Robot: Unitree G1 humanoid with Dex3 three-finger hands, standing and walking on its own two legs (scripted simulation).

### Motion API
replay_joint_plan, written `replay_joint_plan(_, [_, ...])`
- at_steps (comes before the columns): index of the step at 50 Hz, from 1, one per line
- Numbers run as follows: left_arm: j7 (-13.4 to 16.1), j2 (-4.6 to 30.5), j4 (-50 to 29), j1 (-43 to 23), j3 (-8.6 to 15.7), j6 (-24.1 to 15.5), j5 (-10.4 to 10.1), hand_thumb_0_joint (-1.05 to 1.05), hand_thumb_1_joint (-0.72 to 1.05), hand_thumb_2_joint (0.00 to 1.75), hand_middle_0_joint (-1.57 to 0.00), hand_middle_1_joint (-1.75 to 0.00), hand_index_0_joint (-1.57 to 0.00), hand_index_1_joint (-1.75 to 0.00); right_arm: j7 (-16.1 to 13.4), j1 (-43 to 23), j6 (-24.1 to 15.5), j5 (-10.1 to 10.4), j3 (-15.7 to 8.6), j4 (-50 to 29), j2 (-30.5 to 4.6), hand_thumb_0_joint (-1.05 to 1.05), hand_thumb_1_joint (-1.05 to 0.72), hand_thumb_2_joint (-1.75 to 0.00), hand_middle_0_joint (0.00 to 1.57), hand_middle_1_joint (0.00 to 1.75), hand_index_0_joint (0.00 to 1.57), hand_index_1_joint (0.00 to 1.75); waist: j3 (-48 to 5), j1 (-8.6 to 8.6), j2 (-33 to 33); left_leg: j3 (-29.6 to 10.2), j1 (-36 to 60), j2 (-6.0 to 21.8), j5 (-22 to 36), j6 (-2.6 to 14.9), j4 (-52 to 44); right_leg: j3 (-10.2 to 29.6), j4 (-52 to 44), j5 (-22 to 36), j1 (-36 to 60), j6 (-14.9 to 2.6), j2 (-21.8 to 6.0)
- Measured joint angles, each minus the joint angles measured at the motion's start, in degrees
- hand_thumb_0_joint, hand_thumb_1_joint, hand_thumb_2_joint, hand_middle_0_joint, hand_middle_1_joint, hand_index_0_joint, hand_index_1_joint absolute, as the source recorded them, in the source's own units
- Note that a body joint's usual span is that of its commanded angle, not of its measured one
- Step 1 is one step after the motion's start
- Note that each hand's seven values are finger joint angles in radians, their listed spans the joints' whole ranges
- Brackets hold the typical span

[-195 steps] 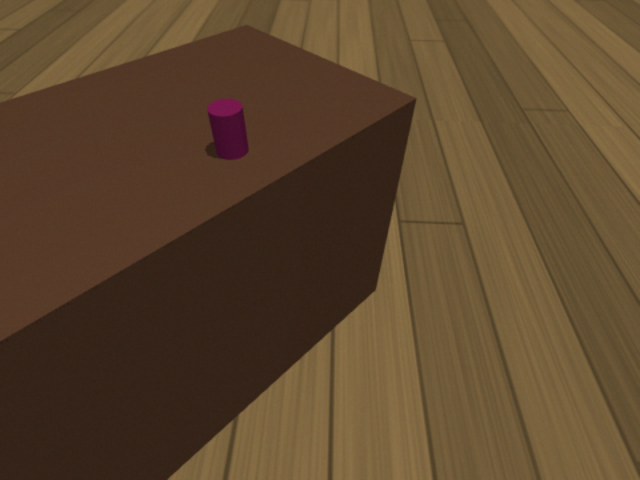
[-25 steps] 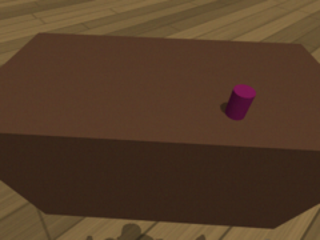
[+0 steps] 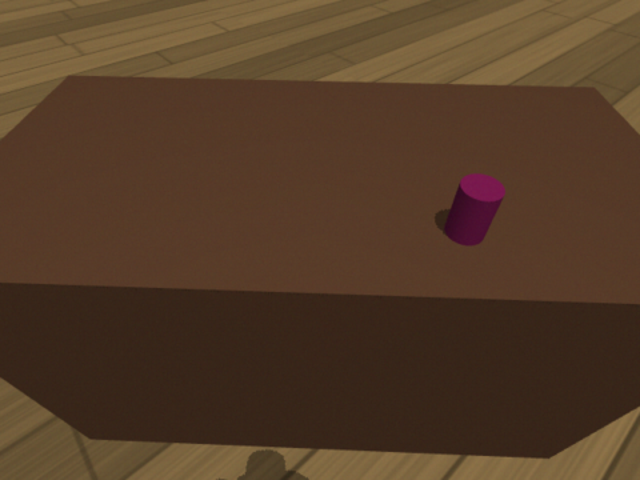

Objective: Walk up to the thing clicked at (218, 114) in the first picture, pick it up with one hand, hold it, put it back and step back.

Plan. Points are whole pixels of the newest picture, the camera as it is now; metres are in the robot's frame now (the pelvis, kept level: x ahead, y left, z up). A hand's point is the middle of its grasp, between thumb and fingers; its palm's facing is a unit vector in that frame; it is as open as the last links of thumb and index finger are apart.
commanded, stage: walk up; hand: right
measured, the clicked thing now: (472, 210) +0.49 -0.22 +0.07
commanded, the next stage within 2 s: stand in 0.08 s
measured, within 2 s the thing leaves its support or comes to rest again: neither
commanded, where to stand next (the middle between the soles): +0.05 +0.00 m, yaw -1 degrees
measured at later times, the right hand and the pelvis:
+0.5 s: hand out of the picture +0.07 -0.26 -0.15, palm faces -0.01 +0.94 -0.33, open 7.4 cm; pelvis -0.02 -0.01 +0.00, yaw +0 degrees
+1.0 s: hand out of the picture +0.06 -0.26 -0.15, palm faces -0.02 +0.94 -0.33, open 7.4 cm; pelvis -0.01 -0.01 +0.00, yaw +0 degrees
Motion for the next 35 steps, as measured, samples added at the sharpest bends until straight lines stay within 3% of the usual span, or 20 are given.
replay_joint_plan(17, [-0.11, -0.78, -1.0, -1.74, -0.28, 0.55, -0.4, 0.0, 0.91, 0.9, -0.2, -0.3, -0.2, -0.3, -0.45, -2.06, -0.43, 0.45, 0.72, 0.13, 0.28, 0.01, -0.9, -0.9, 0.2, 0.3, 0.21, 0.3, 0.88, -0.46, -0.69, -0.1, 0.89, 0.27, 2.66, -0.42, -3.18, -0.09, -2.53, 2.32, 0.58, -0.2, 0.29])
replay_joint_plan(35, [-0.5, -0.64, -0.39, 1.34, -0.19, 0.8, -0.12, 0.0, 0.91, 0.9, -0.2, -0.3, -0.2, -0.3, -0.01, 0.35, -0.19, 0.09, 0.46, 1.63, 0.14, 0.01, -0.9, -0.9, 0.2, 0.3, 0.21, 0.3, 0.92, -0.46, -0.3, -0.43, -0.58, 0.6, 3.41, -0.79, -3.17, -0.36, -1.82, 2.61, -1.15, -0.68, 0.65])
